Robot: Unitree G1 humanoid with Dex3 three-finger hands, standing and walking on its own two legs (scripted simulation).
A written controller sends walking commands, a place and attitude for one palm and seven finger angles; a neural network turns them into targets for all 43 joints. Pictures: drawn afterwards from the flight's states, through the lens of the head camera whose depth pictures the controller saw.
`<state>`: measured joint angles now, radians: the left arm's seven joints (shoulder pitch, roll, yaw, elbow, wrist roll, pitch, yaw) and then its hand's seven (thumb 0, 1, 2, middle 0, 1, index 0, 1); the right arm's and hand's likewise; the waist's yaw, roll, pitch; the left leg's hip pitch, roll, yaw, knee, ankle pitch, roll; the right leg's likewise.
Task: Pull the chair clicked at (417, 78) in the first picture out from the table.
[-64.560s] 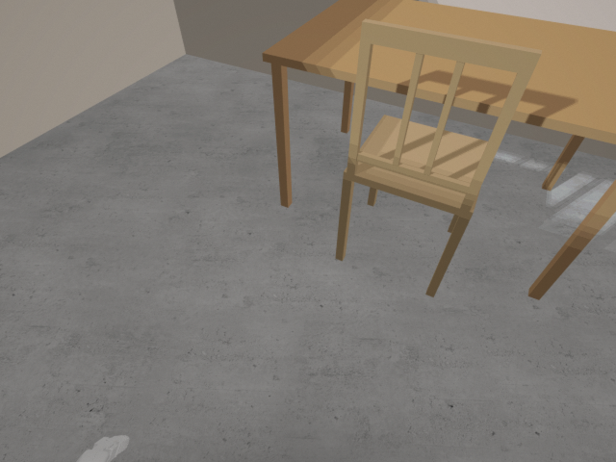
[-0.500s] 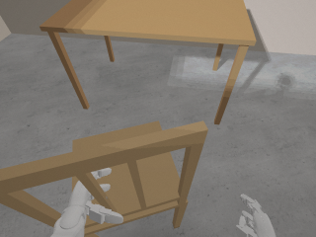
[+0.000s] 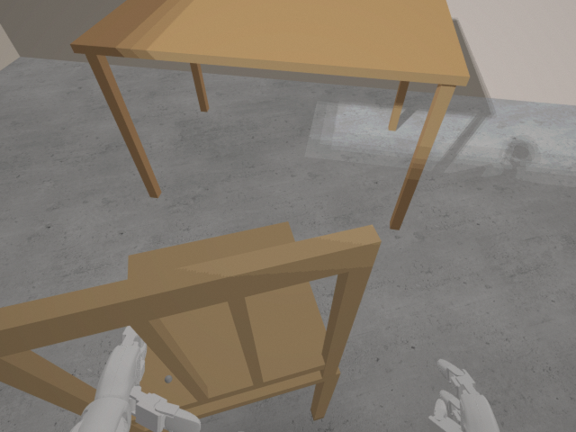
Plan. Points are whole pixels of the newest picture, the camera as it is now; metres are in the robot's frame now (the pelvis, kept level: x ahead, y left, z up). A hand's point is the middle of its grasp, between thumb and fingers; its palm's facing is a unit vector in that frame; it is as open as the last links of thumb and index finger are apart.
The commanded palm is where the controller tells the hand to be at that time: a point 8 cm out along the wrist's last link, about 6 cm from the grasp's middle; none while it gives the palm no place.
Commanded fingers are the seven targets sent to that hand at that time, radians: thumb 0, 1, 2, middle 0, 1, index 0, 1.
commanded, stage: draw the fingers out of the gap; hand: left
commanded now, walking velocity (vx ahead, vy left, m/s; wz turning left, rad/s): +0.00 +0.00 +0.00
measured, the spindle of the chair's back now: (179, 364) +0.22 +0.16 -0.02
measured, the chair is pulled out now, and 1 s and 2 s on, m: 0.70 0.70 0.70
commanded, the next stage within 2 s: draw the hand back to the body in 0.58 s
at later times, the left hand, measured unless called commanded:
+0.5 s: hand out of the picture +0.13 +0.16 -0.03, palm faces +0.04 -0.98 -0.17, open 17.5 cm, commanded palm +0.10 +0.21 -0.01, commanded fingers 0.00 -0.55 0.20 0.00 0.00 0.00 0.00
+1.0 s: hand out of the picture +0.13 +0.17 +0.05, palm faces +0.08 -0.99 -0.11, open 17.5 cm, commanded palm +0.08 +0.24 +0.05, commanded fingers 0.00 -0.55 0.20 0.00 0.00 0.00 0.00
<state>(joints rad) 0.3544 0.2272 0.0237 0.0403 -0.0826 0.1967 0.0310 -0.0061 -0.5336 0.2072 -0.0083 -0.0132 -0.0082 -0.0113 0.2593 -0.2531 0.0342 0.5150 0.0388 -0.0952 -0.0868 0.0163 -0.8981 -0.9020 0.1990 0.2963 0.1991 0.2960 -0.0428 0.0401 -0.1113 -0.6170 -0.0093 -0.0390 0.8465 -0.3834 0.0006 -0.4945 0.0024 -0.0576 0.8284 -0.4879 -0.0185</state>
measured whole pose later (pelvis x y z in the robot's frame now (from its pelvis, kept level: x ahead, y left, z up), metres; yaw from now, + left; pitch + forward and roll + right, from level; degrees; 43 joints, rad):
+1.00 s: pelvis -0.02 -0.02 -0.02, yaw +1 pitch +9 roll -1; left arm 0.69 0.22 0.14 -0.22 -0.25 -0.34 -0.19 -0.01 -0.54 0.21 0.00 0.00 0.00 0.00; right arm 0.21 -0.20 -0.03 0.61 0.06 -0.22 -0.10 0.02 -0.90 -0.90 0.20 0.30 0.20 0.30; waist 0.01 0.05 -0.13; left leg -0.75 0.01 -0.09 1.00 -0.42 -0.03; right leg -0.61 0.02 -0.10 0.99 -0.54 -0.05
